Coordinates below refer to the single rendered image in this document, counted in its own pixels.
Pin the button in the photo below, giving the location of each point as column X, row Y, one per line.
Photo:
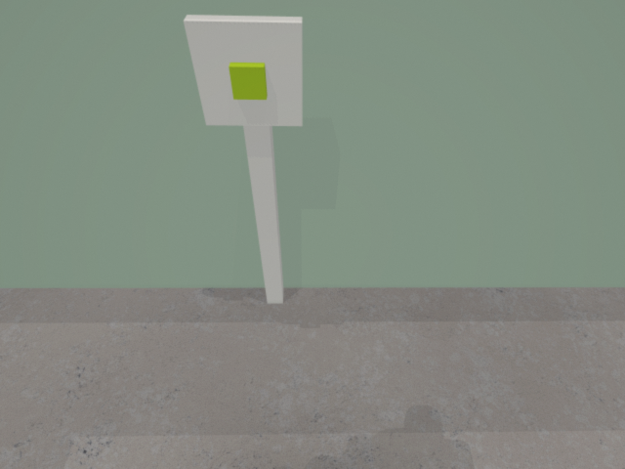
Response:
column 248, row 81

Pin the panel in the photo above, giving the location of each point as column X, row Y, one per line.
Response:
column 216, row 41

